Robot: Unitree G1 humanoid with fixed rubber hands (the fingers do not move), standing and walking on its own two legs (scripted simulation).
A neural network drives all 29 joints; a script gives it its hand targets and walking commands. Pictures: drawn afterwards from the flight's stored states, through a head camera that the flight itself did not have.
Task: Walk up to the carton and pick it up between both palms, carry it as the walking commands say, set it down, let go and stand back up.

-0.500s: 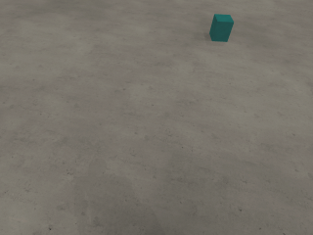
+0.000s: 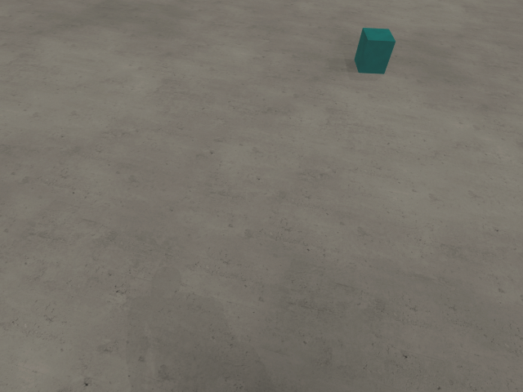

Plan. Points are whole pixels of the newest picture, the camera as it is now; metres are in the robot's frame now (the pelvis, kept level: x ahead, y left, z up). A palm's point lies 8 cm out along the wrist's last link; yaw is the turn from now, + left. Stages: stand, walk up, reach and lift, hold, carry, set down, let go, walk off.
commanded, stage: walk up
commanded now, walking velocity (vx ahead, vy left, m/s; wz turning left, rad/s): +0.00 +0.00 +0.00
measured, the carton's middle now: (373, 51) +2.49 -0.86 -0.65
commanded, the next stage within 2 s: none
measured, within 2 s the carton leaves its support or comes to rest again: neither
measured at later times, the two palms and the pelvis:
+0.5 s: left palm (139, 309) +0.25 +0.21 -0.06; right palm out of the picture +0.15 -0.46 -0.09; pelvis +0.07 -0.10 -0.04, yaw -8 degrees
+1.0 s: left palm (166, 208) +0.49 +0.22 -0.10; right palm (484, 246) +0.38 -0.42 -0.05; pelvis +0.33 -0.08 -0.02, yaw -13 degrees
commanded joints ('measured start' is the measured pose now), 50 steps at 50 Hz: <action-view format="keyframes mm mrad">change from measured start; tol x32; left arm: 1 100 91 7 -8 2 -9 -2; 15 -96 285 128 -612 35 -1 -172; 22 340 512 166 -551 -5 -35 -91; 27 -30 609 153 -684 30 -91 -40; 50 85 483 120 -675 1 -63 -111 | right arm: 1 91 -93 -21 0 -7 -3 11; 24 -156 -416 -126 -775 0 -61 93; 50 79 -578 -134 -703 -20 -106 28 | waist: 1 0 47 42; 17 33 184 111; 22 187 -323 16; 50 -34 140 -46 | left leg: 1 -32 62 -59 -93 107 25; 8 287 492 -554 -295 -654 303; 17 -225 317 82 -275 -570 168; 23 -712 71 -88 932 -278 96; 43 79 14 124 123 -55 62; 45 459 457 -768 -171 -513 218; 50 54 345 -343 -205 -382 206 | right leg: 1 -19 -74 68 -58 92 -46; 4 -69 -61 39 -85 52 -27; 5 -199 -64 118 85 -462 -115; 8 -742 -94 35 585 -219 -84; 20 117 11 -233 274 -53 -60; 24 148 -405 878 -327 -847 -302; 39 -59 -280 97 -234 -363 -241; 42 -86 -223 -38 -17 -246 -195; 45 -645 92 20 929 -401 -78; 50 -521 -80 111 770 -131 -42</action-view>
